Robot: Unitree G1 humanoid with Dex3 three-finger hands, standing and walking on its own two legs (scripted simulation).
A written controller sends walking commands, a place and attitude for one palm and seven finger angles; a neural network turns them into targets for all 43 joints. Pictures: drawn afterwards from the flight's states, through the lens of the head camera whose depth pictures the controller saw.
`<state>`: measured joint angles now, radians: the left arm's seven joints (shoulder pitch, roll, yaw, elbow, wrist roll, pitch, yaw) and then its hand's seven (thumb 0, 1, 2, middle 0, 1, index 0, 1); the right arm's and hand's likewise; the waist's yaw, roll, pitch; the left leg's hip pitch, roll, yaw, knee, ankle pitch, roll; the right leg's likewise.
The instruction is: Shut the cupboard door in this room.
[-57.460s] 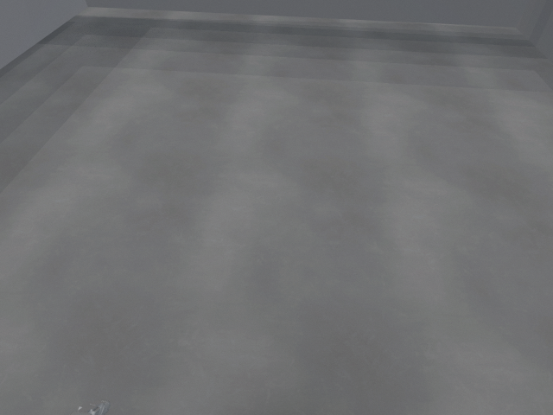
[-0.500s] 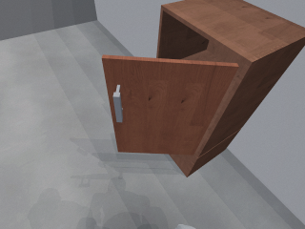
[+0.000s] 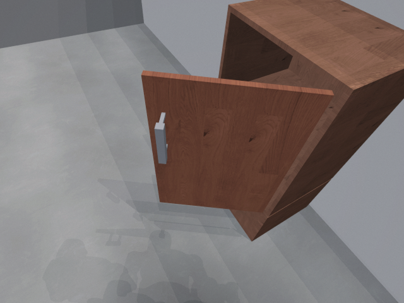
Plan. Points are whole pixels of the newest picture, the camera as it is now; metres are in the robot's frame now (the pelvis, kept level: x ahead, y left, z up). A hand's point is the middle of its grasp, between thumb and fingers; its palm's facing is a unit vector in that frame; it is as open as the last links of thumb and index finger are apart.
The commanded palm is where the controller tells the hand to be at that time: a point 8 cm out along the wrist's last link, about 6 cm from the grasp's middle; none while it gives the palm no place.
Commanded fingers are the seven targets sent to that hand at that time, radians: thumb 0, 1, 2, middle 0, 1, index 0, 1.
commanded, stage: come to a stop and stand still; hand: left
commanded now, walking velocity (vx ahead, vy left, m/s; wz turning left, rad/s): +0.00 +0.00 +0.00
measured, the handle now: (162, 138) +0.49 +0.14 -0.01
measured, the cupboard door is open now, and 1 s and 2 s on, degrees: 55 55 55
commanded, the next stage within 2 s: look again from close up in 0.44 s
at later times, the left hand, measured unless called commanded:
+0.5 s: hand out of the picture +0.00 +0.17 -0.17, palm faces -0.02 -0.97 -0.23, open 7.4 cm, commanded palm none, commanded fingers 0.00 0.90 0.90 -0.20 -0.30 -0.20 -0.30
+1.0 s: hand out of the picture +0.01 +0.16 -0.17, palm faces -0.04 -0.98 -0.20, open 7.4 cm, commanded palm none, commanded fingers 0.00 0.90 0.90 -0.20 -0.30 -0.20 -0.30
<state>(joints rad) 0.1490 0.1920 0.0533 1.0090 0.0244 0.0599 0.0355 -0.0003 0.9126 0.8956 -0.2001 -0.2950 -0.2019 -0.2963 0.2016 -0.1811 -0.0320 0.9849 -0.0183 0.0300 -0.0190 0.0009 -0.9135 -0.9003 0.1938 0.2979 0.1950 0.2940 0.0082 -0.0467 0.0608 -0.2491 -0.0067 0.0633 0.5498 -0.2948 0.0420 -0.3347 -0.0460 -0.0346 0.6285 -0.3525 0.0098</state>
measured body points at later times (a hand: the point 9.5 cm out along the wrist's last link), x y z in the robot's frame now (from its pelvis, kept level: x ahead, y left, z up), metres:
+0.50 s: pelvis -0.02 -0.01 +0.00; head -0.01 -0.02 +0.45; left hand +0.00 +0.22 -0.15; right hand +0.02 -0.24 -0.16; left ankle +0.00 +0.09 -0.73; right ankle -0.04 -0.13 -0.73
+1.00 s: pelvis -0.01 -0.01 +0.01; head +0.00 -0.01 +0.46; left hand +0.02 +0.22 -0.15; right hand +0.00 -0.25 -0.15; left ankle +0.00 +0.09 -0.73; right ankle -0.04 -0.13 -0.73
